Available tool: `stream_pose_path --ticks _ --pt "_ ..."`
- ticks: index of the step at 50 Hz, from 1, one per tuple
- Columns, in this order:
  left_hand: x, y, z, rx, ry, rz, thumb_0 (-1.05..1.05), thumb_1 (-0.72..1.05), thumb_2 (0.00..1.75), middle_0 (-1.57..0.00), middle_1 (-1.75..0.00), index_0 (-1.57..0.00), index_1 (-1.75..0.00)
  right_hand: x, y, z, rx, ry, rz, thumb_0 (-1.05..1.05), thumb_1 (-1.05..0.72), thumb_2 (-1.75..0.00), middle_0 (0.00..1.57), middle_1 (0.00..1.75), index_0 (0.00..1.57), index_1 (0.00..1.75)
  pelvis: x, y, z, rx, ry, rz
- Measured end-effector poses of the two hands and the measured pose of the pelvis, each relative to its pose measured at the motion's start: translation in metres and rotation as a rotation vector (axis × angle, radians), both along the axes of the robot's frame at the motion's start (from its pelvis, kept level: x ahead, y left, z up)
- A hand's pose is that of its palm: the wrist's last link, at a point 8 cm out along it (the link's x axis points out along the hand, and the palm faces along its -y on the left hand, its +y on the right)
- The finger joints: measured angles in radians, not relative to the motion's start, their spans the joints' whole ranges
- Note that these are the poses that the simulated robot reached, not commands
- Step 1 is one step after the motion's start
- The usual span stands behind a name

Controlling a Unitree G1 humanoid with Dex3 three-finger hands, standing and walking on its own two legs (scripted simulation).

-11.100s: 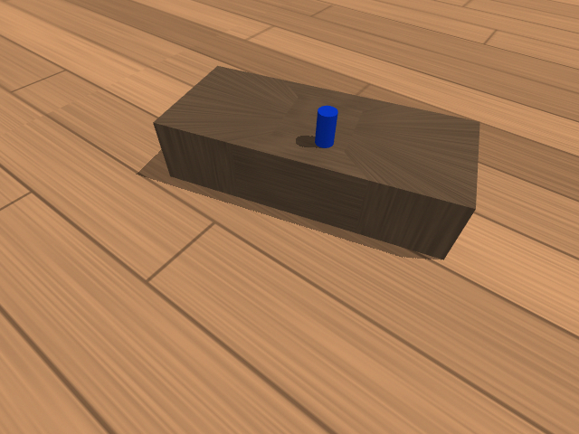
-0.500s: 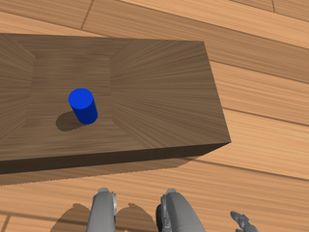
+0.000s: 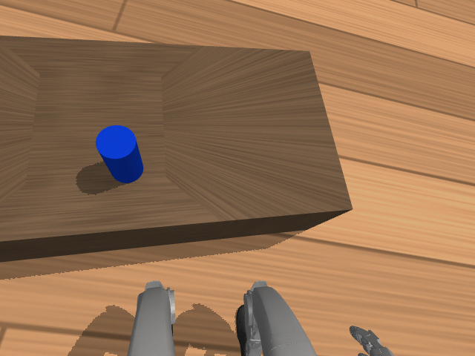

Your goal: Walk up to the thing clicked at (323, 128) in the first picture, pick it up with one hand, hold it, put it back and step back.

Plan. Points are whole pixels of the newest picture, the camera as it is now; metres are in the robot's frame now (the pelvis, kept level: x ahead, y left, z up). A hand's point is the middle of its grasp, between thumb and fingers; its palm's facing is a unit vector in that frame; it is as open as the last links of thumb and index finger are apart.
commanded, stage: go down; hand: left
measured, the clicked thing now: (122, 156) +0.53 +0.20 -0.25
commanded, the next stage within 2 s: none
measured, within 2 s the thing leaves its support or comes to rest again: neither
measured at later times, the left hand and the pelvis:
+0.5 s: hand out of the picture +0.46 +0.40 +0.05, palm faces +0.22 -0.97 -0.04, open 17.1 cm; pelvis +0.00 +0.00 -0.01, yaw +0 degrees
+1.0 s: hand out of the picture +0.46 +0.41 +0.06, palm faces +0.23 -0.97 -0.03, open 17.2 cm; pelvis +0.00 +0.00 -0.01, yaw -1 degrees
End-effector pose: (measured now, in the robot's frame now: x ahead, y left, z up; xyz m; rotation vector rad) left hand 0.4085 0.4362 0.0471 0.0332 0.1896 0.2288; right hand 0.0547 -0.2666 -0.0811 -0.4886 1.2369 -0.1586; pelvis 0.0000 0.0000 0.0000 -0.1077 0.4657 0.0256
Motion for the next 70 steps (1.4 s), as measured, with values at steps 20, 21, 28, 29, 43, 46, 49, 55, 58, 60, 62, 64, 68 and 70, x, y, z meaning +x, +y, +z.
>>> stream_pose_path --ticks 20,21,28,29,43,46,49,55,58,60,62,64,68,70 --pt "0.012 0.008 0.004 0.0 -0.048 0.0 -0.01 -0.44 0.1 -0.05 -0.04 -0.02 -0.06 -0.007 -0.001 -0.005 -0.009 0.026 -0.003 0.0 -0.91 -0.9 0.21 0.3 0.21 0.3 -0.003 -0.001 -0.008 -0.009 0.023 -0.002" --pt "0.013 0.008 0.004 0.0 -0.05 0.0 -0.01 -0.44 0.1 -0.05 -0.04 -0.02 -0.06 -0.007 -0.001 -0.006 -0.009 0.026 -0.003 0.0 -0.91 -0.9 0.21 0.3 0.21 0.3 -0.003 0.0 -0.008 -0.009 0.024 -0.002" --pt "0.015 0.01 0.008 0.002 -0.066 0.0 -0.01 -0.44 0.1 -0.04 -0.05 -0.02 -0.06 -0.008 -0.001 -0.008 -0.007 0.032 -0.003 0.0 -0.91 -0.9 0.2 0.3 0.21 0.3 -0.004 -0.001 -0.01 -0.011 0.028 -0.001" --pt "0.016 0.01 0.009 0.0 -0.069 0.0 -0.01 -0.44 0.1 -0.04 -0.05 -0.02 -0.06 -0.008 0.0 -0.008 -0.006 0.032 -0.003 0.0 -0.91 -0.9 0.2 0.3 0.21 0.3 -0.004 -0.001 -0.01 -0.011 0.028 -0.001" --pt "0.018 0.016 0.017 0.001 -0.092 0.002 -0.01 -0.46 0.1 -0.04 -0.05 -0.02 -0.07 -0.01 0.002 -0.007 -0.008 0.031 -0.005 0.0 -0.91 -0.9 0.2 0.3 0.21 0.3 -0.004 0.0 -0.01 -0.016 0.029 0.0" --pt "0.018 0.017 0.018 0.0 -0.102 0.006 -0.01 -0.46 0.1 -0.04 -0.05 -0.02 -0.07 -0.01 0.003 -0.006 -0.009 0.032 -0.007 0.0 -0.91 -0.9 0.2 0.3 0.21 0.3 -0.004 0.001 -0.01 -0.017 0.028 0.0" --pt "0.018 0.018 0.019 -0.001 -0.105 0.006 -0.01 -0.46 0.1 -0.04 -0.05 -0.02 -0.07 -0.01 0.003 -0.006 -0.01 0.031 -0.007 0.0 -0.9 -0.9 0.2 0.3 0.21 0.3 -0.004 0.001 -0.01 -0.017 0.029 0.0" --pt "0.02 0.017 0.018 -0.004 -0.113 -0.002 -0.01 -0.47 0.09 -0.04 -0.05 -0.02 -0.06 -0.009 0.004 -0.007 -0.01 0.033 -0.006 0.0 -0.9 -0.9 0.2 0.3 0.21 0.3 -0.003 0.002 -0.011 -0.018 0.033 0.0" --pt "0.021 0.015 0.017 -0.011 -0.123 -0.002 -0.01 -0.47 0.09 -0.04 -0.05 -0.02 -0.06 -0.008 0.004 -0.008 -0.009 0.034 -0.005 0.0 -0.9 -0.9 0.2 0.3 0.21 0.3 -0.003 0.002 -0.011 -0.018 0.033 0.0" --pt "0.022 0.014 0.016 -0.014 -0.125 -0.001 -0.01 -0.48 0.09 -0.04 -0.05 -0.02 -0.06 -0.008 0.005 -0.009 -0.009 0.034 -0.005 0.0 -0.9 -0.9 0.2 0.3 0.21 0.3 -0.003 0.002 -0.012 -0.019 0.034 0.0" --pt "0.023 0.014 0.015 -0.015 -0.129 0.002 -0.01 -0.48 0.09 -0.04 -0.05 -0.03 -0.06 -0.008 0.005 -0.009 -0.009 0.035 -0.006 0.0 -0.9 -0.9 0.2 0.3 0.21 0.3 -0.003 0.002 -0.012 -0.019 0.036 -0.001" --pt "0.024 0.014 0.013 -0.014 -0.131 0.004 -0.01 -0.48 0.09 -0.04 -0.05 -0.03 -0.06 -0.008 0.005 -0.01 -0.007 0.036 -0.01 0.0 -0.9 -0.9 0.2 0.3 0.21 0.3 -0.003 0.002 -0.012 -0.018 0.037 -0.002" --pt "0.023 0.015 0.011 -0.015 -0.139 0.013 -0.01 -0.48 0.09 -0.04 -0.05 -0.03 -0.06 -0.007 0.006 -0.011 -0.006 0.037 -0.013 0.0 -0.91 -0.9 0.21 0.3 0.21 0.3 -0.002 0.002 -0.013 -0.018 0.04 -0.003" --pt "0.022 0.015 0.01 -0.015 -0.142 0.017 -0.01 -0.47 0.09 -0.04 -0.05 -0.03 -0.06 -0.006 0.006 -0.012 -0.006 0.039 -0.014 0.0 -0.91 -0.9 0.21 0.3 0.21 0.3 -0.001 0.002 -0.013 -0.019 0.043 -0.004"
